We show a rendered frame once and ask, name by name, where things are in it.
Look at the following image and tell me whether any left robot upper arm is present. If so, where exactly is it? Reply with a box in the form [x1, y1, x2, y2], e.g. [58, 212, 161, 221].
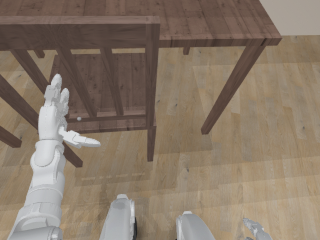
[9, 225, 63, 240]

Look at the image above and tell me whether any robot right shin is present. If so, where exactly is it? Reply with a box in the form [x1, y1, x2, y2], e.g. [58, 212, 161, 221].
[182, 211, 192, 215]

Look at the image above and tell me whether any chair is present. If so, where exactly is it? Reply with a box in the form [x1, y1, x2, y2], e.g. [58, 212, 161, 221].
[0, 16, 161, 168]

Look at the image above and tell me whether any robot left hand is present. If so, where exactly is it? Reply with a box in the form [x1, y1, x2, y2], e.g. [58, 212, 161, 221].
[38, 74, 101, 149]

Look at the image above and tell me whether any table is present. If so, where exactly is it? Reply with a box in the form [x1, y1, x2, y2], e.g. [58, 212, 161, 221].
[0, 0, 282, 148]

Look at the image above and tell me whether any robot right hand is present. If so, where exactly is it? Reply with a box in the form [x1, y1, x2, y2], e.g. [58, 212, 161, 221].
[243, 218, 273, 240]

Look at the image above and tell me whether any left robot forearm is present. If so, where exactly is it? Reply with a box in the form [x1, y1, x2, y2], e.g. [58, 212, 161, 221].
[7, 139, 66, 240]

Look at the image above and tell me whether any left robot thigh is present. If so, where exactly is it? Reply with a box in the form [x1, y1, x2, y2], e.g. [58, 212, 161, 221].
[99, 198, 135, 240]

